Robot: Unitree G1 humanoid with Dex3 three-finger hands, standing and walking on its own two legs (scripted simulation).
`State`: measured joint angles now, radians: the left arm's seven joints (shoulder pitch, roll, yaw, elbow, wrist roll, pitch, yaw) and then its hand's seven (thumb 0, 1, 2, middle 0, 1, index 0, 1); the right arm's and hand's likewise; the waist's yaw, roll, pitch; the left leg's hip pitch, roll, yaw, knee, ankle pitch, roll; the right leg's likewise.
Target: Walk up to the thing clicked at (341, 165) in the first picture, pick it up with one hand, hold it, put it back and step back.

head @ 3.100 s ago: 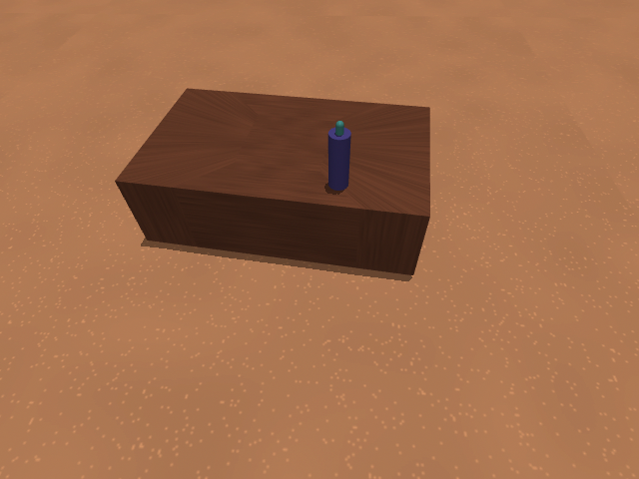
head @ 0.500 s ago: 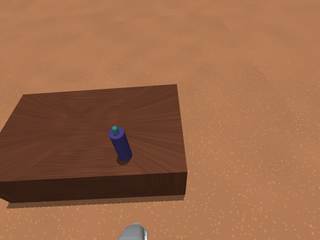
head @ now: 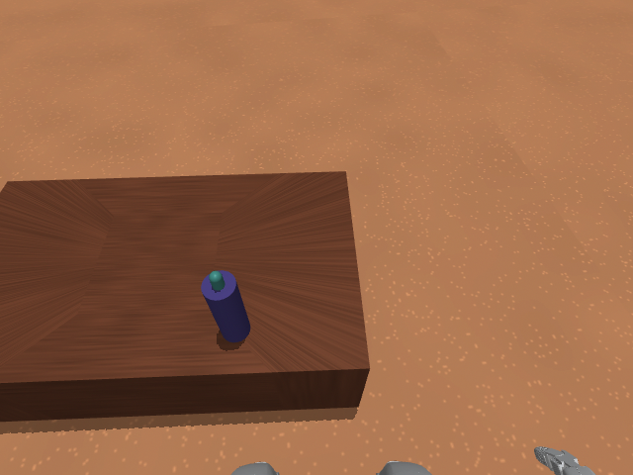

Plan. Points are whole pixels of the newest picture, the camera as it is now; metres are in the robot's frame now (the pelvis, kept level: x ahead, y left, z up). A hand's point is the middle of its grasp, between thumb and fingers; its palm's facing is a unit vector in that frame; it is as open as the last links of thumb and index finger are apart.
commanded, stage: walk up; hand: left
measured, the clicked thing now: (226, 304) +0.49 +0.22 -0.30
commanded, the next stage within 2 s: stand in 1.20 s
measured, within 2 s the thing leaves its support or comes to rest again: neither
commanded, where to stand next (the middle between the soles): +0.07 +0.00 m, yaw +1 degrees
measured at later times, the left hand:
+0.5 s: hand out of the picture +0.12 +0.25 -0.13, palm faces -0.01 -0.95 -0.32, open 7.4 cm
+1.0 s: hand out of the picture +0.08 +0.26 -0.12, palm faces +0.04 -0.94 -0.34, open 7.4 cm
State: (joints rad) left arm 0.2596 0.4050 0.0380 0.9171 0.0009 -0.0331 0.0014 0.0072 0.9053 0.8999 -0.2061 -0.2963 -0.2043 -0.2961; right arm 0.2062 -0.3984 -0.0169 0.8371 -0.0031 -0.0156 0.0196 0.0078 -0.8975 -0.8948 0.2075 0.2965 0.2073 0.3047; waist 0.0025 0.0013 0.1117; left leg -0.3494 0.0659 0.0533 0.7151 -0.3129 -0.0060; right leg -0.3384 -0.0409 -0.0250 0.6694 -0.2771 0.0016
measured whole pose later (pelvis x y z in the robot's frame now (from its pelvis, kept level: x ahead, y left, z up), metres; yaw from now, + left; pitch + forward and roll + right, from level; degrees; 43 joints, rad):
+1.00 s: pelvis +0.02 +0.00 +0.03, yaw +2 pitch -2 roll +0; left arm 0.08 0.34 0.01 1.18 0.01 -0.01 -0.01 0.01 0.90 0.90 -0.21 -0.30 -0.20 -0.30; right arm 0.06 -0.35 0.00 1.15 0.00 0.00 0.02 0.01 -0.90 -0.90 0.20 0.30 0.20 0.30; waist 0.01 0.01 0.05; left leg -0.14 0.03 0.00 0.36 -0.18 -0.02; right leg -0.15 -0.05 -0.06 0.33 -0.14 0.03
